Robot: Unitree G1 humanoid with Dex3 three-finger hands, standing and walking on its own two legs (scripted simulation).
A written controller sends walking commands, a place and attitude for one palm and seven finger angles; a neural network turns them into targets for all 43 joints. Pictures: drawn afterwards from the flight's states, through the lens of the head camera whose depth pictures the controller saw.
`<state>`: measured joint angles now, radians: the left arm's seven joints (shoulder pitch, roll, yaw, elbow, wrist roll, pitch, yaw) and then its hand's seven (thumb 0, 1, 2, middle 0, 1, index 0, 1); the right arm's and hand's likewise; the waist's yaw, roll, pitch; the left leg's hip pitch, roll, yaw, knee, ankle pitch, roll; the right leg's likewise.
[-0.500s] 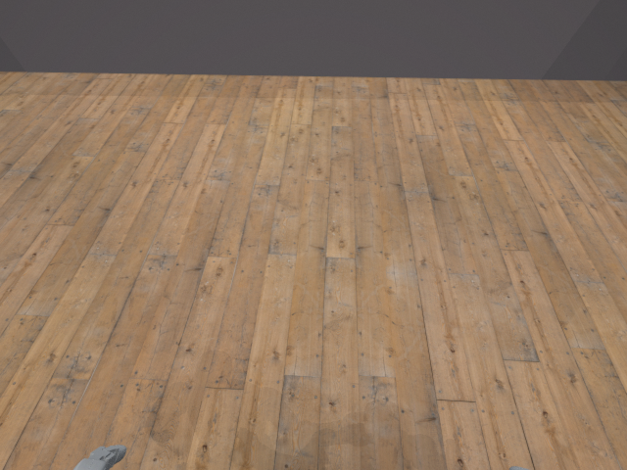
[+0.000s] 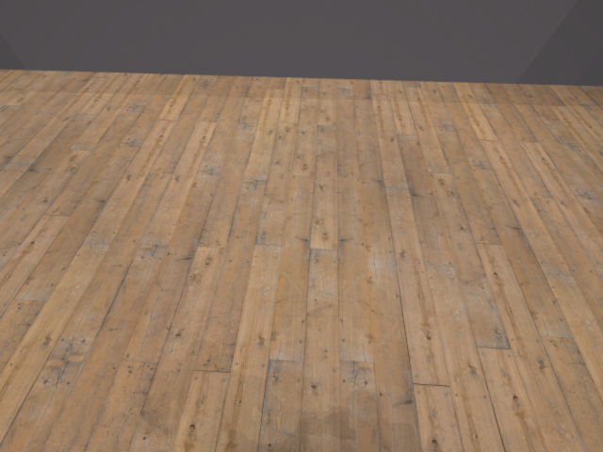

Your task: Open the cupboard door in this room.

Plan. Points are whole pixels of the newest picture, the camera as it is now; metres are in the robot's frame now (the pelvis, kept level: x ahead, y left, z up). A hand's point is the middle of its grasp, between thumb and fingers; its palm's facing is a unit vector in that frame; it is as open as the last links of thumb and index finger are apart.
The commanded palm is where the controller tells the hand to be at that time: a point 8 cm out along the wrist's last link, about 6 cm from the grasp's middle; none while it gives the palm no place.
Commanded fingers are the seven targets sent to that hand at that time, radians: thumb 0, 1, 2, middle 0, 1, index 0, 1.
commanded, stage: stand and wait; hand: left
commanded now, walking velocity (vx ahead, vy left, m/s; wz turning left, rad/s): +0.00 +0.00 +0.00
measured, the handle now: out of the picture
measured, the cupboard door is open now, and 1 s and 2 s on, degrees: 0 0 0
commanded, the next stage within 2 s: turn or walk to find it in 0.40 s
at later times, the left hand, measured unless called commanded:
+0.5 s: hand out of the picture +0.06 +0.24 -0.15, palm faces -0.02 -0.94 -0.34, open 7.4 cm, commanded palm none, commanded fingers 0.00 0.90 0.90 -0.20 -0.30 -0.20 -0.30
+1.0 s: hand out of the picture +0.00 +0.23 -0.18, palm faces +0.16 -0.96 -0.22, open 7.4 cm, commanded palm none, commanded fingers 0.00 0.90 0.90 -0.20 -0.30 -0.20 -0.30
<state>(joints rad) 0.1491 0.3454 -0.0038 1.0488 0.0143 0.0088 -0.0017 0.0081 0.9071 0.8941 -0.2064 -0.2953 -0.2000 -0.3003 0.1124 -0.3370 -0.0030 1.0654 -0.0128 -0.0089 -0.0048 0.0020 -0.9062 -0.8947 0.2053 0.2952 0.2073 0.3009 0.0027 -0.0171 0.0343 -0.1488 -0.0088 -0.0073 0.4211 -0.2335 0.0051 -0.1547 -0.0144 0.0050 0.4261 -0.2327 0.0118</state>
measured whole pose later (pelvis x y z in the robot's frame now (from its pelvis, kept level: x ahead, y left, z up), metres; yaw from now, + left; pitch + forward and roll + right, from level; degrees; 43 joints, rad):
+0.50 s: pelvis -0.02 +0.00 +0.00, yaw +0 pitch -2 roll +0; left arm 0.13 0.34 0.00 1.08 0.02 0.01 0.00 0.01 0.91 0.89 -0.21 -0.30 -0.20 -0.30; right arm 0.13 -0.34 0.00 1.11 -0.01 -0.01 0.00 0.00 -0.91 -0.89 0.21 0.30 0.21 0.30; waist -0.01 -0.01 0.03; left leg -0.16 -0.01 -0.01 0.39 -0.19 0.00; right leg -0.17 -0.01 0.00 0.40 -0.20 0.01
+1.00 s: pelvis -0.04 +0.02 +0.00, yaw +10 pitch +1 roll -2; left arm 0.18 0.24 0.04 0.96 0.02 0.06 0.02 0.01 0.91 0.89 -0.20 -0.29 -0.20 -0.30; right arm 0.24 -0.17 -0.03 1.00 -0.02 0.02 -0.01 0.00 -0.91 -0.89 0.21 0.30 0.21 0.30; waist -0.02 -0.03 0.07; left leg -0.32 -0.05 -0.07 0.48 -0.17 0.05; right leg -0.43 -0.03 -0.02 1.01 -0.45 0.06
